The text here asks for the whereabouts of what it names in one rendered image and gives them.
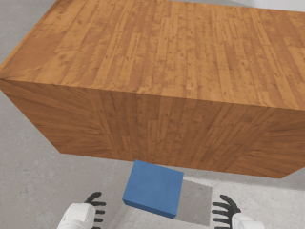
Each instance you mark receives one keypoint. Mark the robot right hand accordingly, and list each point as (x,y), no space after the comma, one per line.
(232,209)

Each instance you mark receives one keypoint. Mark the right robot forearm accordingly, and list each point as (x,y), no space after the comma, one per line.
(243,221)

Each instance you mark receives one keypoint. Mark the carton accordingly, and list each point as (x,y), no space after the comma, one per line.
(153,188)

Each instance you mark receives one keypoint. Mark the left robot forearm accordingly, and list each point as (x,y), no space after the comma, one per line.
(78,216)

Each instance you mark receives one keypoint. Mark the robot left hand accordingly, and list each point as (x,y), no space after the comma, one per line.
(96,203)

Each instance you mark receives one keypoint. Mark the pedestal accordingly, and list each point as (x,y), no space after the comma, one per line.
(192,85)

